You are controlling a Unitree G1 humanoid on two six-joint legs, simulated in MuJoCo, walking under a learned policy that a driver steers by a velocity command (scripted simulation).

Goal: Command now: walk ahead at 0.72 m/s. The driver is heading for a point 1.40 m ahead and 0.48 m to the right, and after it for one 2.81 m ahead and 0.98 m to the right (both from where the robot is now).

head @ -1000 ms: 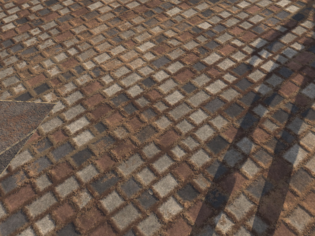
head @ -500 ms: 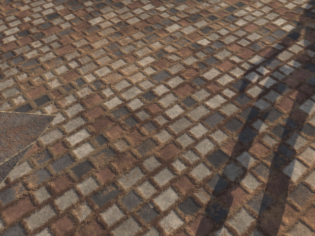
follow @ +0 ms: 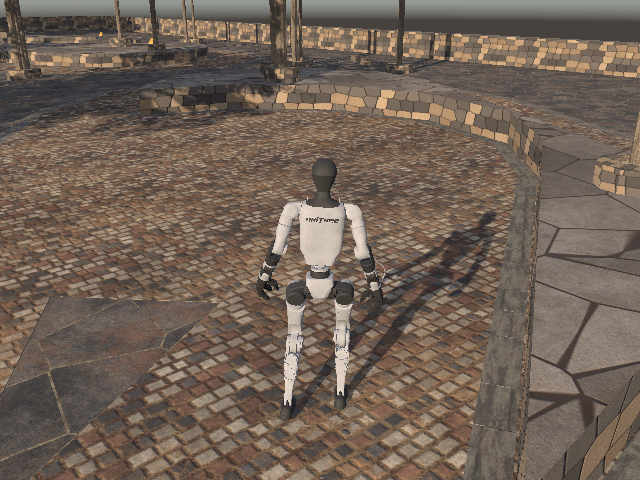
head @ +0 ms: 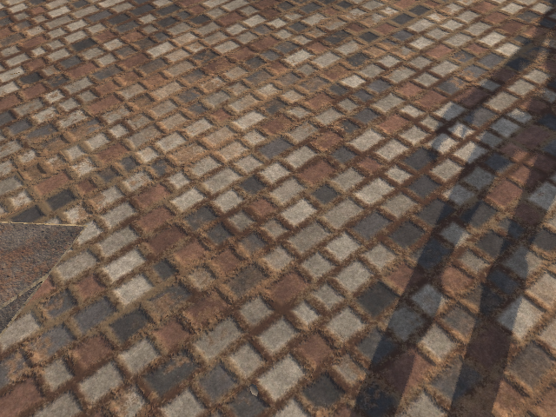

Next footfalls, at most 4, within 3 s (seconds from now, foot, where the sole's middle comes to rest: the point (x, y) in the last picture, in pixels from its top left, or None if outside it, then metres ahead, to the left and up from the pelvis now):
0.44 left None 0.49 0.09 -0.76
0.90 right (349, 284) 0.88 -0.12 -0.76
1.32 left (371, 170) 1.34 -0.23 -0.76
1.74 right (506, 158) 1.38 -0.69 -0.76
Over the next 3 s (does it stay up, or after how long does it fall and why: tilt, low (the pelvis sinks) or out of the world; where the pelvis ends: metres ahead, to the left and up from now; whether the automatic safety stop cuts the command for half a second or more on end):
stays up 1.65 -0.85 0.00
